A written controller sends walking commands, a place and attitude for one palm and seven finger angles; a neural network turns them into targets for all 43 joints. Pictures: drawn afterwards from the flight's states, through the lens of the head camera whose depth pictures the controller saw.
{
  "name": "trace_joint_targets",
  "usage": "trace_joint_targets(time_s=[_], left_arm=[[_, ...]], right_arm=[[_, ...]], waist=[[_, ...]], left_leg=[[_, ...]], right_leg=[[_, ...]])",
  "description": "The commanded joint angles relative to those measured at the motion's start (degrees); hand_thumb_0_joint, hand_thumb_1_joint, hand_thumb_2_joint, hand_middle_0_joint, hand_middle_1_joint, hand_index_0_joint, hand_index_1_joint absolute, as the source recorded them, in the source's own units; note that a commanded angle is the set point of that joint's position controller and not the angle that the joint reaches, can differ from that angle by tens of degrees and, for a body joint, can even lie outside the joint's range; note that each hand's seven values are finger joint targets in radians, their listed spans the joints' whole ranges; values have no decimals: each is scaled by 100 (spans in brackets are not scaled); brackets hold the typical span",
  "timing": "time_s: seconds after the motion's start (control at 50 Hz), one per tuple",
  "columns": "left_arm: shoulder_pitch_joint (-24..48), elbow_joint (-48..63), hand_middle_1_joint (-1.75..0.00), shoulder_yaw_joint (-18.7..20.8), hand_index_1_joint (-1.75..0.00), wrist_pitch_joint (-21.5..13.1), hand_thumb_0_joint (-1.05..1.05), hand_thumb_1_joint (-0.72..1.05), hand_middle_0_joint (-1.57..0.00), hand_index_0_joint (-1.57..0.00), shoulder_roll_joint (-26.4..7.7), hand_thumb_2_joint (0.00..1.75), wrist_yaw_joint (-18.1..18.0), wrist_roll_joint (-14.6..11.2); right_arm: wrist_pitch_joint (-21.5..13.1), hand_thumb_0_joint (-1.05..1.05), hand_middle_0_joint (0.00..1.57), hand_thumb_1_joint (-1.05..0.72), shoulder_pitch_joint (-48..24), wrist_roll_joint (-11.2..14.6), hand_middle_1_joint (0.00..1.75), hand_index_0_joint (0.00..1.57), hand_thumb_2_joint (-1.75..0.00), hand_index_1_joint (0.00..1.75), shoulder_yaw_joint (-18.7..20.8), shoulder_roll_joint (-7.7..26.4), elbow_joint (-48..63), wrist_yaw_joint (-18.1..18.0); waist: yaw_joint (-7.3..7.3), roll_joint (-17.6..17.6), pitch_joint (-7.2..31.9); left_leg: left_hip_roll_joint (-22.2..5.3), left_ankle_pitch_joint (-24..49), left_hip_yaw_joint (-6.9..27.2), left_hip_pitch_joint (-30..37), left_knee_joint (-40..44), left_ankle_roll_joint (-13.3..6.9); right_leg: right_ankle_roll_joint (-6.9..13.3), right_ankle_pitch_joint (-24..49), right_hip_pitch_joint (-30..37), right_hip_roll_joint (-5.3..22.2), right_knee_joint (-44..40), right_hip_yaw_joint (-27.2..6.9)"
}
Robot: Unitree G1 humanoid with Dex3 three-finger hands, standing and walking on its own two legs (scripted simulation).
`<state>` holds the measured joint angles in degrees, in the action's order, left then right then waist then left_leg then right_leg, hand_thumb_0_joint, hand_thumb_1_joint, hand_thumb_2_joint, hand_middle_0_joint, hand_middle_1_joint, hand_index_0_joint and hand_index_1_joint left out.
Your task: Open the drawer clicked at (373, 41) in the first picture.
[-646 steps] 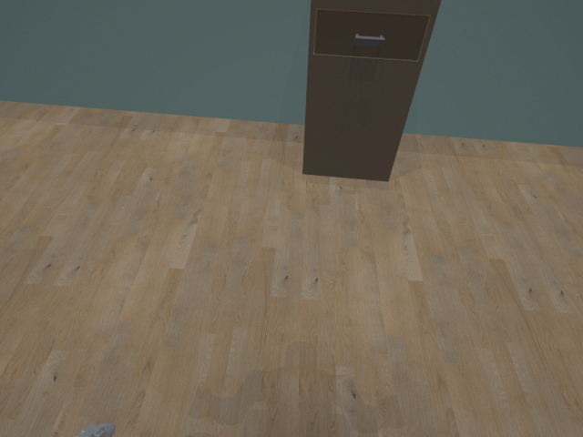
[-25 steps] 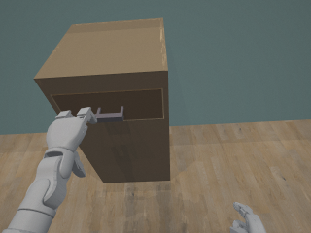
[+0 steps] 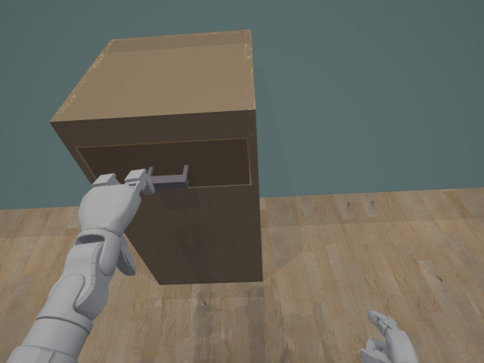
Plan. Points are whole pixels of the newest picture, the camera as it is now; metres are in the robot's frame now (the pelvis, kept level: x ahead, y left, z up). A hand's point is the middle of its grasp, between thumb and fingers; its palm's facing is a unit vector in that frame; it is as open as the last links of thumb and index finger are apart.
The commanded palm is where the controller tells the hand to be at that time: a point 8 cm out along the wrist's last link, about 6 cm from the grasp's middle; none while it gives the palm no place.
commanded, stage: move the hooked fingers above the handle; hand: left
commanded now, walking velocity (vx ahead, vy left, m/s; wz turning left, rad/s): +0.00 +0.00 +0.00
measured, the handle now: (167, 176) +0.53 +0.26 -0.04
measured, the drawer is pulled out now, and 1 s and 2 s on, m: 0.00 0.00 0.00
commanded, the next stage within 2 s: none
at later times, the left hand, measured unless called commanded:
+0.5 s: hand (139, 198) +0.39 +0.25 +0.05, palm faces +0.00 -0.06 -1.00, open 13.8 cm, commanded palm +0.37 +0.25 +0.11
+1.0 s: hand (148, 186) +0.43 +0.26 +0.03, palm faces -0.03 -0.03 -1.00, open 13.8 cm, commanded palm +0.42 +0.26 +0.09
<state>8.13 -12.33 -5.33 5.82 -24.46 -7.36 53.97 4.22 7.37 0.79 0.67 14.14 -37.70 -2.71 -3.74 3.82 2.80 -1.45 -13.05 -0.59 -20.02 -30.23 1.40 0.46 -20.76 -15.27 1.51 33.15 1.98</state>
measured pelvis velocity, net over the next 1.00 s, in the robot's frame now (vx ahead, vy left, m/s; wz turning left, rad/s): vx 0.01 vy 0.01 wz -0.02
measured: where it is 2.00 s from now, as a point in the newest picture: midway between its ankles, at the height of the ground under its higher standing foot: outside the picture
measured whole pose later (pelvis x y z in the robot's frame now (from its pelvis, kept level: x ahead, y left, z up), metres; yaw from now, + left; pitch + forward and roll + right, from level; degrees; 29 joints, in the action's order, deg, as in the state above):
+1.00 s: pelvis +0.01 +0.01 -0.02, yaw -1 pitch +12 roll +0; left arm 31.9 -45.5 -1.3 -1.1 -26.7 -13.4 59.5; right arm 6.6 16.1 0.6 4.0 14.8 -39.9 -1.8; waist 1.8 2.5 6.9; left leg -2.3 -17.7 -1.1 -33.8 -39.5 0.9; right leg 0.0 -23.8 -28.2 0.9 39.9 1.1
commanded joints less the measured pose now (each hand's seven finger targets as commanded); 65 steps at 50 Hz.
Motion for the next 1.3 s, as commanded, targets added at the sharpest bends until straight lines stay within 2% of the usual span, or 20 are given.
trace_joint_targets(time_s=[0.0, 0.08, 0.16, 0.2, 0.26, 0.3, 0.46, 0.5, 0.52, 0.54, 0.68, 0.82, 0.86, 0.92, 0.96, 1.02, 1.04, 1.08, 1.16, 1.28], left_arm=[[2179, 774, -120, 792, -120, -169, 0, -50, -30, -30, -1380, 30, -207, 110], [2368, 583, -120, 679, -120, -312, 0, -50, -30, -30, -1255, 30, -224, 122], [2492, 277, -120, 913, -120, -388, 0, -50, -30, -30, -1515, 30, -252, 144], [2579, 187, -120, 779, -120, -401, 0, -50, -30, -30, -1356, 30, -276, 148], [2736, -125, -120, 1016, -120, -423, 0, -50, -30, -30, -1643, 30, -320, 171], [2884, 55, -120, 890, -120, -495, 0, -50, -30, -30, -1500, 30, -382, 195], [3310, -644, -120, 898, -120, -413, 0, -50, -30, -30, -1517, 30, -583, 292], [3451, -648, -120, 752, -120, -403, 0, -50, -30, -30, -1380, 30, -607, 308], [3428, -747, -120, 918, -120, -394, 0, -50, -30, -30, -1549, 30, -631, 339], [3463, -765, -120, 776, -120, -376, 0, -50, -30, -30, -1406, 30, -632, 343], [3729, -1301, -120, 1032, -120, -405, 0, -50, -30, -30, -1715, 30, -696, 423], [4291, -1714, -120, 749, -120, -586, 0, -50, -30, -30, -1463, 30, -748, 487], [4369, -1951, -120, 973, -120, -631, 0, -50, -30, -30, -1735, 30, -778, 520], [4684, -2251, -120, 880, -120, -673, 0, -50, -30, -30, -1701, 30, -840, 567], [4859, -2471, -120, 1060, -120, -704, 0, -50, -30, -30, -1981, 30, -874, 585], [5130, -2613, -120, 1016, -120, -765, 0, -50, -30, -30, -2044, 30, -897, 632], [5209, -2658, -120, 871, -120, -786, 0, -50, -30, -30, -1864, 30, -896, 629], [5226, -2834, -120, 994, -120, -847, 0, -50, -30, -30, -2018, 30, -898, 624], [5496, -3206, -120, 1004, -120, -881, 0, -50, -30, -30, -2128, 30, -902, 647], [5895, -3488, -120, 1024, -120, -998, 0, -50, -30, -30, -2289, 30, -966, 720]], right_arm=[[-252, 0, 20, -90, -455, 16, 30, 20, -90, 30, 233, 596, 722, -113], [-255, 0, 20, -90, -301, 5, 30, 20, -90, 30, 298, 604, 715, -95], [-194, 0, 20, -90, -130, -12, 30, 20, -90, 30, 345, 675, 651, -88], [-186, 0, 20, -90, -82, 2, 30, 20, -90, 30, 371, 659, 650, -77], [-137, 0, 20, -90, 48, 1, 30, 20, -90, 30, 401, 714, 596, -89], [-136, 0, 20, -90, 104, 6, 30, 20, -90, 30, 443, 691, 631, -63], [-62, 0, 20, -90, 482, 8, 30, 20, -90, 30, 526, 774, 501, -14], [-48, 0, 20, -90, 532, 16, 30, 20, -90, 30, 537, 765, 511, 2], [-34, 0, 20, -90, 576, 8, 30, 20, -90, 30, 553, 777, 479, 7], [-19, 0, 20, -90, 583, 8, 30, 20, -90, 30, 552, 774, 499, 15], [46, 0, 20, -90, 773, 11, 30, 20, -90, 30, 566, 816, 452, 11], [61, 0, 20, -90, 971, 7, 30, 20, -90, 30, 601, 813, 372, 28], [87, 0, 20, -90, 1054, -11, 30, 20, -90, 30, 614, 840, 327, 18], [84, 0, 20, -90, 1133, 4, 30, 20, -90, 30, 618, 843, 270, 12], [101, 0, 20, -90, 1222, -9, 30, 20, -90, 30, 610, 878, 225, -1], [111, 0, 20, -90, 1294, -3, 30, 20, -90, 30, 620, 883, 208, 2], [113, 0, 20, -90, 1337, -13, 30, 20, -90, 30, 635, 874, 197, 15], [115, 0, 20, -90, 1442, -19, 30, 20, -90, 30, 646, 897, 168, 22], [134, 0, 20, -90, 1587, -27, 30, 20, -90, 30, 640, 932, 96, 25], [132, 0, 20, -90, 1849, -56, 30, 20, -90, 30, 661, 965, -10, 22]], waist=[[115, -423, 1174], [157, -299, 1403], [160, -457, 1578], [201, -397, 1559], [204, -490, 1614], [198, -205, 1867], [330, -338, 1961], [348, -170, 2058], [318, -204, 2145], [353, -192, 2165], [369, -284, 2187], [555, -207, 2139], [567, -346, 2201], [658, -267, 2092], [691, -378, 2163], [736, -100, 2256], [786, -125, 2297], [794, -192, 2436], [908, -235, 2284], [1024, -53, 2579]], left_leg=[[439, 1013, -249, 778, 21, -379], [442, 1151, -223, 799, -118, -387], [443, 1342, -215, 636, -239, -384], [429, 1371, -224, 645, -289, -393], [425, 1393, -229, 473, -345, -393], [418, 1544, -211, 598, -399, -394], [342, 1699, -154, 505, -514, -375], [333, 1742, -164, 583, -541, -381], [317, 1838, -173, 583, -565, -376], [329, 1889, -177, 577, -591, -381], [306, 1800, -216, 361, -608, -390], [299, 1734, -212, 348, -719, -400], [296, 1699, -197, 238, -754, -406], [305, 1485, -220, 132, -801, -415], [313, 1427, -208, -35, -841, -421], [312, 1433, -232, -78, -915, -411], [313, 1449, -224, -38, -939, -417], [301, 1460, -219, -93, -985, -426], [288, 1316, -215, -347, -1045, -426], [267, 1386, -200, -449, -1211, -424]], right_leg=[[20, 1784, -91, -221, -541, -97], [43, 1893, -189, -248, -417, -77], [48, 2210, -111, -256, -275, -68], [51, 2256, -252, -259, -221, -47], [53, 2271, -208, -266, -163, -51], [81, 2355, -270, -285, -66, -49], [118, 2214, -546, -360, 75, 51], [128, 2234, -630, -365, 99, 37], [134, 2312, -589, -372, 134, 39], [128, 2386, -606, -375, 140, 30], [119, 2377, -581, -380, 167, 14], [115, 2282, -900, -390, 200, 14], [113, 2259, -832, -390, 210, 4], [99, 2131, -1051, -387, 206, -17], [89, 2138, -969, -376, 217, -38], [91, 2200, -1095, -377, 279, -69], [84, 2200, -1153, -384, 282, -64], [75, 2232, -1123, -393, 302, -78], [70, 2114, -1280, -397, 311, -81], [48, 2167, -1494, -431, 441, -103]])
